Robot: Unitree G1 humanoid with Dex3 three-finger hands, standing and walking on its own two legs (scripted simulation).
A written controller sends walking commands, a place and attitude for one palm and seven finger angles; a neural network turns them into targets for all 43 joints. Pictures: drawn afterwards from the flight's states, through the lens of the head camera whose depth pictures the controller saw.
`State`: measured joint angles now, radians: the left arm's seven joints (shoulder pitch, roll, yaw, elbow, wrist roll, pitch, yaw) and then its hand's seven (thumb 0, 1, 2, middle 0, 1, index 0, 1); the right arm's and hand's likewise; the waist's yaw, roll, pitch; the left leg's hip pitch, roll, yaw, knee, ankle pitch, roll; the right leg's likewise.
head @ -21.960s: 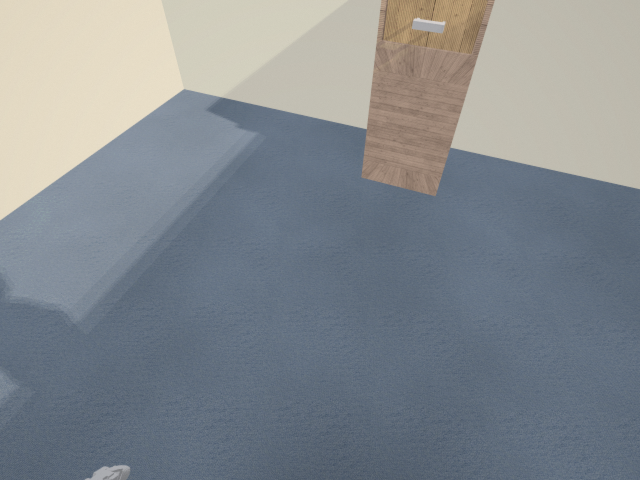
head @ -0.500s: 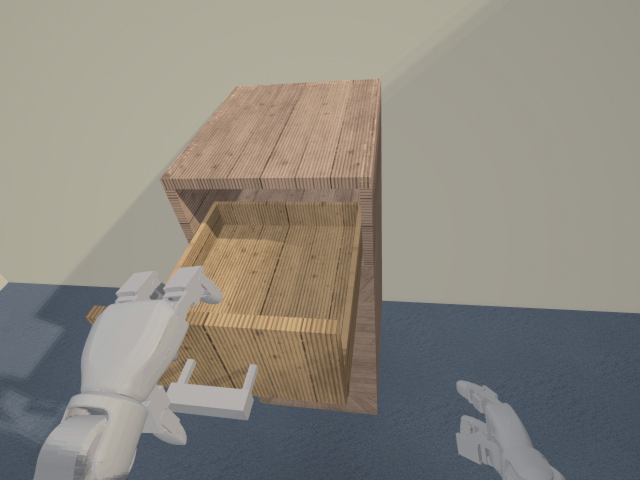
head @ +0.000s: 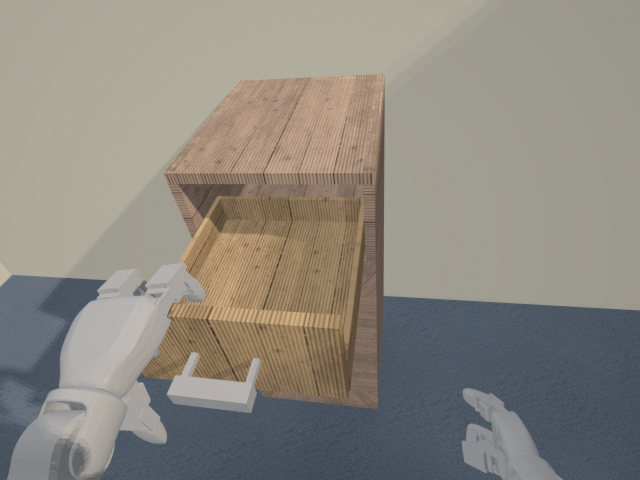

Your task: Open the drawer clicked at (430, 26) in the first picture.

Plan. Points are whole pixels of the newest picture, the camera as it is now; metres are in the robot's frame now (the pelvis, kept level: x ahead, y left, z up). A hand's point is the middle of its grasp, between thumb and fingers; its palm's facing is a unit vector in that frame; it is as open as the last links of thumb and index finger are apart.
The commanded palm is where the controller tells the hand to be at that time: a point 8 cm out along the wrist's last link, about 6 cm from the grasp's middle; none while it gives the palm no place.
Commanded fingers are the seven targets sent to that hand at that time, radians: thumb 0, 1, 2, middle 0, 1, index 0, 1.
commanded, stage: draw the hand back to the body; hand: left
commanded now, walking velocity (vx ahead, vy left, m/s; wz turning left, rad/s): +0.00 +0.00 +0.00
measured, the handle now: (218, 377) +0.24 +0.19 +0.00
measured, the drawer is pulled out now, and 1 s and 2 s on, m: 0.29 0.29 0.29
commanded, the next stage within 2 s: step back with the hand held close in 1.34 s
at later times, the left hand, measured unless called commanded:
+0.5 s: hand (150, 344) +0.19 +0.20 +0.16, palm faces +0.26 -0.86 -0.44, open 13.6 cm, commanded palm +0.15 +0.25 +0.20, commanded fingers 0.00 -0.19 0.44 -0.28 -1.00 -0.28 -1.00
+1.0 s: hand (107, 330) +0.20 +0.24 +0.18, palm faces +0.39 -0.83 -0.39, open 9.9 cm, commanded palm +0.15 +0.29 +0.19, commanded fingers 0.00 0.69 0.81 -0.22 -0.44 -0.22 -0.44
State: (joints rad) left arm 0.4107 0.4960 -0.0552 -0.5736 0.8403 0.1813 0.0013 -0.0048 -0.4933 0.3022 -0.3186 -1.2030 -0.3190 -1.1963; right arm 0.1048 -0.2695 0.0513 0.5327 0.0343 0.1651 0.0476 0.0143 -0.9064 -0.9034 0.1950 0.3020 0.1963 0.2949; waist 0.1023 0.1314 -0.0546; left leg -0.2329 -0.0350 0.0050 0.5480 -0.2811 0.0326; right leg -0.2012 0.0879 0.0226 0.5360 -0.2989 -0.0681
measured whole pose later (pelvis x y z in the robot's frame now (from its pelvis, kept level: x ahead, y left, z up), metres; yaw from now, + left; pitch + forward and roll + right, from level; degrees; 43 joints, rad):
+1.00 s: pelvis +0.03 +0.01 +0.00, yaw +2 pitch -2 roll +0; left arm 0.57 0.35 0.28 -0.53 -0.10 -0.11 0.10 0.00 0.35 0.67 -0.25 -0.65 -0.25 -0.65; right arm 0.19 -0.23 0.01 0.61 0.03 -0.09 -0.06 0.02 -0.90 -0.90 0.20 0.30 0.20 0.30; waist 0.05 0.07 -0.02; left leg -0.18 -0.06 -0.03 0.49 -0.29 0.04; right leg -0.12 0.07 -0.01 0.45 -0.30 -0.06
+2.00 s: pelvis -0.03 +0.02 +0.00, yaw +1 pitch +2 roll +0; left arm 0.65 0.44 0.41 -0.64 -0.07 -0.18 0.12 0.01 0.89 0.90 -0.21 -0.30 -0.21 -0.30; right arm 0.19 -0.21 -0.01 0.54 0.02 -0.02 -0.05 0.01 -0.91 -0.90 0.20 0.30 0.20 0.30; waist 0.00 -0.01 0.01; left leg -0.36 -0.07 0.00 0.55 -0.22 0.06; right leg -0.33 0.05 0.01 0.56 -0.26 -0.03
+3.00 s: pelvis -0.23 -0.01 +0.00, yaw +3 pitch +0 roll +1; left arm 0.61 0.37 0.37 -0.60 -0.05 -0.19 0.16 0.01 0.89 0.90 -0.21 -0.30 -0.21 -0.30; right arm 0.23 -0.25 -0.05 0.61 0.02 -0.08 -0.05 0.02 -0.91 -0.90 0.20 0.30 0.20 0.29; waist -0.03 -0.05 0.00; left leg -0.21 0.01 0.03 0.50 -0.29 -0.01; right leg -0.29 -0.05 -0.07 0.59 -0.28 0.00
